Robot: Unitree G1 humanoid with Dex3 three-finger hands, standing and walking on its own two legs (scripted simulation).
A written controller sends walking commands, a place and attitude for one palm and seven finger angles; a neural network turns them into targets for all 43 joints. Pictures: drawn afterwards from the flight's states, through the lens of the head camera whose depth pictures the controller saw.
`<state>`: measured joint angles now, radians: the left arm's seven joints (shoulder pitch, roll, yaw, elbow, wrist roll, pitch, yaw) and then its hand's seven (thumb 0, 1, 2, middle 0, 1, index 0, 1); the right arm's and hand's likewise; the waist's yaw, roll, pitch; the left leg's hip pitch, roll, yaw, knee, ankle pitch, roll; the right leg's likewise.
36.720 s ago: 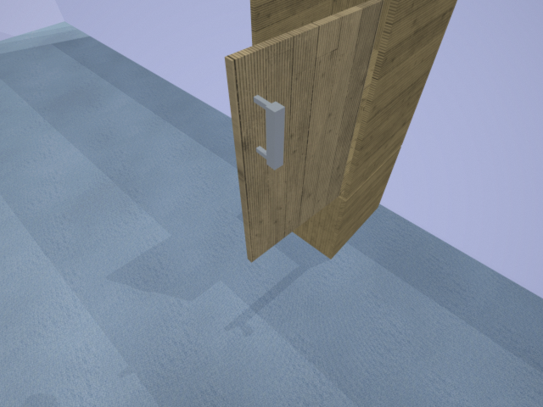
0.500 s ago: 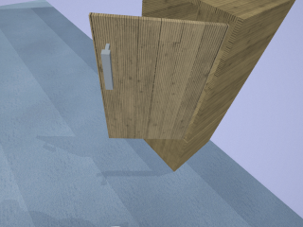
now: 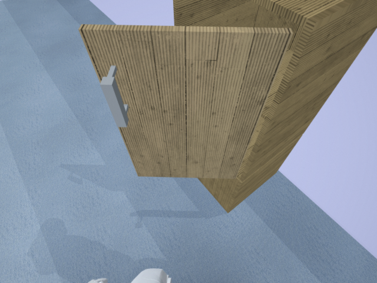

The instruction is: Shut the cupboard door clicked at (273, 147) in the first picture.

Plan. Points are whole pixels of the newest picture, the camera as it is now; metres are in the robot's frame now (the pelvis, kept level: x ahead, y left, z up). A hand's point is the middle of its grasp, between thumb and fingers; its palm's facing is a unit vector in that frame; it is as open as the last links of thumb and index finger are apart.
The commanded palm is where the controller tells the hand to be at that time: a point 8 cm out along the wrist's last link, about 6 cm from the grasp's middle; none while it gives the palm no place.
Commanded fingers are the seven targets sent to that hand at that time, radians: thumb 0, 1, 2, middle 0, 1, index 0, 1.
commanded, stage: come to a stop and stand still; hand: left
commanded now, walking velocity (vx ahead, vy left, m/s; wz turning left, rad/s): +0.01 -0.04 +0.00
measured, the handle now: (118, 97) +0.46 +0.19 +0.11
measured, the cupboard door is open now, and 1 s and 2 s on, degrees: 51 51 51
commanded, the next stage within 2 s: look again from close up in 0.70 s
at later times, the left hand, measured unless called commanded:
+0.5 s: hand out of the picture -0.02 +0.21 -0.17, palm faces -0.01 -0.98 -0.21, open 7.4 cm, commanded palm none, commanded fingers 0.00 0.90 0.90 -0.20 -0.30 -0.20 -0.30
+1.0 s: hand out of the picture -0.03 +0.21 -0.18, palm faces -0.03 -0.98 -0.21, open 7.3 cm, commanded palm none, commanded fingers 0.00 0.90 0.90 -0.20 -0.30 -0.20 -0.30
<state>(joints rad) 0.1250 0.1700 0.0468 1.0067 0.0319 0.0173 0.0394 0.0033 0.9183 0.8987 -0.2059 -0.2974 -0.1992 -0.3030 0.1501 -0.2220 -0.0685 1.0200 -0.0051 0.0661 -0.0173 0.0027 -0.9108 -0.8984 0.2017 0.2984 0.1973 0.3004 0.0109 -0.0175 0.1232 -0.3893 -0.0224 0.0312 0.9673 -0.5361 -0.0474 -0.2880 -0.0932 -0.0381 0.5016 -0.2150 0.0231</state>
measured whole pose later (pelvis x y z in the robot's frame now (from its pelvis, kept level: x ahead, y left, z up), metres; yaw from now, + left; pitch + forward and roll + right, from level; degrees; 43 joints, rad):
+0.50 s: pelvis -0.03 +0.03 +0.00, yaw -1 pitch -1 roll +0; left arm 0.27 0.17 0.00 1.10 0.01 0.02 0.03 0.00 0.91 0.90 -0.20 -0.30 -0.19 -0.30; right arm 0.18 -0.17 -0.03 1.05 0.00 0.01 -0.02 -0.01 -0.93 -0.90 0.21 0.30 0.20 0.30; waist 0.00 0.01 0.05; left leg -0.21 0.00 0.08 0.43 -0.20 0.02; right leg -0.14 -0.01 0.03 0.44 -0.28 0.01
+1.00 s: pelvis -0.03 +0.04 -0.01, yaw -1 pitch -1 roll +0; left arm 0.29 0.14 -0.02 1.10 0.02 -0.01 0.04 0.01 0.91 0.90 -0.20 -0.30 -0.20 -0.30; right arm 0.34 -0.15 0.00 1.08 -0.02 -0.01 -0.01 0.00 -0.91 -0.90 0.20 0.30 0.20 0.30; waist -0.02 0.03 0.04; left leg -0.28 0.00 0.08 0.54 -0.25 0.04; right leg -0.21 -0.01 0.02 0.54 -0.32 0.01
